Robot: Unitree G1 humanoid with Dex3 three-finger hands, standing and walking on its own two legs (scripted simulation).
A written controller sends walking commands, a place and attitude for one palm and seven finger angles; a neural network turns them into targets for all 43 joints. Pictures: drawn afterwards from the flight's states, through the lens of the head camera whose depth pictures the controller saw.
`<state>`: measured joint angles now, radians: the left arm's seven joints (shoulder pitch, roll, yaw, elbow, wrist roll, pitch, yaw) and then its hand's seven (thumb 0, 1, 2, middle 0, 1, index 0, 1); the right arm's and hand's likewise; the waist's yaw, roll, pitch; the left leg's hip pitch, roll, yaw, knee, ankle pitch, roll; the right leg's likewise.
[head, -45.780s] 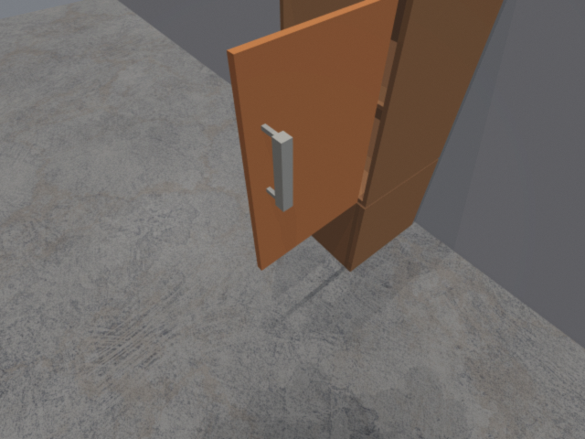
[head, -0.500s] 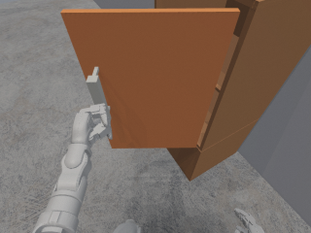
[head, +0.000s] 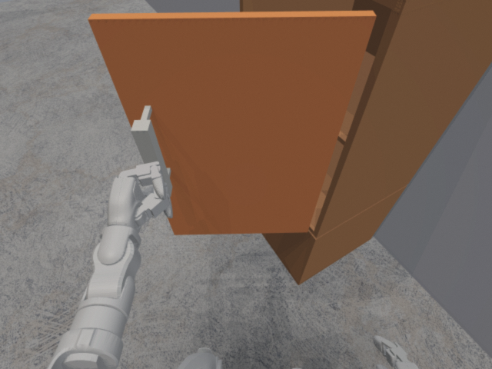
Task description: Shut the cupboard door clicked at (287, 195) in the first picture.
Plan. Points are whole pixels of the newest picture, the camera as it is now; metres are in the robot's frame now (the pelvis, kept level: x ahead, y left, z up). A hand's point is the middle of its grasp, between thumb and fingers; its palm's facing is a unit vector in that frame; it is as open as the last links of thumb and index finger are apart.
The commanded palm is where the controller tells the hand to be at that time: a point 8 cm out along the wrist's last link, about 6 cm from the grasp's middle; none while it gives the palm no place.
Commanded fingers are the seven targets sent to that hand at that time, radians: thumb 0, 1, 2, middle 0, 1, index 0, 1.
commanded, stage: push the door shut along its arc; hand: left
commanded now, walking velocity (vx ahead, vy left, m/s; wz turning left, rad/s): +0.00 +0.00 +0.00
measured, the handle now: (156, 153) +0.47 +0.19 +0.07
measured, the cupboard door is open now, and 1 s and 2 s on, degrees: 60 45 36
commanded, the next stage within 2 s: pull the fist back off the door in 1.86 s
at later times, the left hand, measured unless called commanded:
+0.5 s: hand (167, 173) +0.41 +0.15 +0.08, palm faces -0.07 -1.00 -0.03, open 3.1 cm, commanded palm +0.41 +0.19 +0.08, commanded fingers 0.00 0.90 0.90 -1.30 -1.50 -1.30 -1.50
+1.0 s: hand (186, 147) +0.48 +0.13 +0.08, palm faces -0.19 -0.98 -0.04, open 3.1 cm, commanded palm +0.49 +0.16 +0.08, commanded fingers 0.00 0.90 0.90 -1.30 -1.50 -1.30 -1.50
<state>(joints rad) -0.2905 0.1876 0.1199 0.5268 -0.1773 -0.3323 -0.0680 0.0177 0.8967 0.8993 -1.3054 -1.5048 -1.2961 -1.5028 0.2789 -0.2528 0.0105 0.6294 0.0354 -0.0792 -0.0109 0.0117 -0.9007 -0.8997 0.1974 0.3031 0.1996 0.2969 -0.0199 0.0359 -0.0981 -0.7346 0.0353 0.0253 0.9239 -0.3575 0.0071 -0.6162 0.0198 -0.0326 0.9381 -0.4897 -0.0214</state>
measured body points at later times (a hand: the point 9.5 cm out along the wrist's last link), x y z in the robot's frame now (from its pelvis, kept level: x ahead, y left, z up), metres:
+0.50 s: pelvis -0.01 +0.01 -0.01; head +0.05 +0.01 +0.44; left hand +0.41 +0.21 +0.09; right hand +0.08 -0.25 -0.12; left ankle +0.06 +0.12 -0.69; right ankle -0.01 -0.11 -0.69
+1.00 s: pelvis -0.02 +0.01 -0.03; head +0.08 +0.03 +0.41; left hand +0.49 +0.19 +0.09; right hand +0.00 -0.26 -0.14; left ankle +0.06 +0.12 -0.69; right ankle -0.01 -0.11 -0.69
